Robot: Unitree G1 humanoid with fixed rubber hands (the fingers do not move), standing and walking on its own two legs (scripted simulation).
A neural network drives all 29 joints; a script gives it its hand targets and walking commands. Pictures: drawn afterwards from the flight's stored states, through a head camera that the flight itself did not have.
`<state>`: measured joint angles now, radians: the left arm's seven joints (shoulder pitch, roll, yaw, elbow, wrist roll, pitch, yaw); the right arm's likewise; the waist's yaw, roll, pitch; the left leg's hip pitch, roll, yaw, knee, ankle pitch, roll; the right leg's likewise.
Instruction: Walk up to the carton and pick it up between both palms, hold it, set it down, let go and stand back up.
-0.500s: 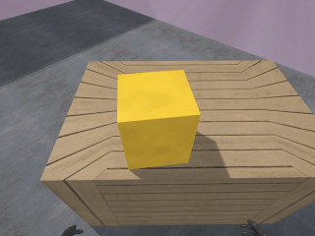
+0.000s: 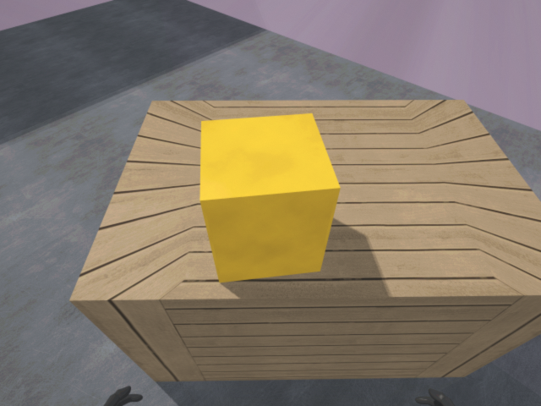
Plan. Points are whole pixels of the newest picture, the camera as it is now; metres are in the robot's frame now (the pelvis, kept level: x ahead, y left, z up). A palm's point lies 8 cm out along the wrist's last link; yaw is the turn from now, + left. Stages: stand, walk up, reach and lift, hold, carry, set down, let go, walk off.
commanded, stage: walk up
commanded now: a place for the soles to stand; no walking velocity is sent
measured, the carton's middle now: (264, 200) +0.49 +0.03 +0.00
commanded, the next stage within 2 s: reach and lift in 0.22 s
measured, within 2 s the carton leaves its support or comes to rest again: neither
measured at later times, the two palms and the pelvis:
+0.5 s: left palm (129, 376) +0.19 +0.23 -0.07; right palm (454, 403) +0.16 -0.26 -0.08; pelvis +0.00 -0.01 +0.00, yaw +0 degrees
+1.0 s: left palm (130, 361) +0.20 +0.23 -0.05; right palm (434, 363) +0.20 -0.23 -0.05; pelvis +0.05 -0.02 +0.01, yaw +0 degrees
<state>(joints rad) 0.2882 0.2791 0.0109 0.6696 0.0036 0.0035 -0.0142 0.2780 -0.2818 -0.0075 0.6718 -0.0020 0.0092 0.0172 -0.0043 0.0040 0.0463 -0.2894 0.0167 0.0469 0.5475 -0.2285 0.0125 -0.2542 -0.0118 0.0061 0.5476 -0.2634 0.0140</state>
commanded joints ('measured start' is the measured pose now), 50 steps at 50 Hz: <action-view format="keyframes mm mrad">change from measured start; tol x8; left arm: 1 4 133 42 -76 3 -23 3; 11 9 137 42 -73 1 -24 4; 12 -451 168 57 -160 -10 109 36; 15 -321 85 26 -192 33 220 62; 23 -63 67 73 -301 4 218 59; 33 -210 57 94 -285 -4 107 69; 50 -45 7 71 -276 -40 -187 57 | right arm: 1 -4 -140 -43 -82 -2 -23 -6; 11 10 -136 -43 -81 -4 -22 -9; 12 -415 -53 -140 8 -103 -167 8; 16 -229 -114 -162 103 -74 -221 48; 21 -83 -110 -122 22 -18 -243 49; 33 -140 -13 -39 -122 6 -234 49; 50 -94 -56 -20 -51 109 -430 31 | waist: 1 1 -7 -28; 12 8 21 -48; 13 -6 36 55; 22 8 -37 -165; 31 48 -22 55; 43 17 -34 -131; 50 44 -35 -97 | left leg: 1 15 96 -137 -142 -119 25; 11 33 98 -130 -127 -95 25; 12 -77 35 37 -38 -273 -15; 14 -128 70 7 -69 -389 14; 16 -137 76 30 -90 -268 1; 20 268 9 18 -70 13 -23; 23 312 -20 16 -112 183 -30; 33 235 -37 42 -204 82 -20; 50 394 -23 5 -170 470 -60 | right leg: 1 -51 -68 111 -122 -57 -48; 11 -80 -69 120 -127 -51 -51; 12 -141 6 -53 5 -269 -74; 13 -107 12 -71 38 -263 -77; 16 49 37 -95 61 -90 -59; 20 -63 9 -60 -111 3 -62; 24 34 36 -47 -164 198 -33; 31 11 16 1 -249 26 -32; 44 118 27 4 -262 371 -5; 50 107 53 -11 -286 299 -36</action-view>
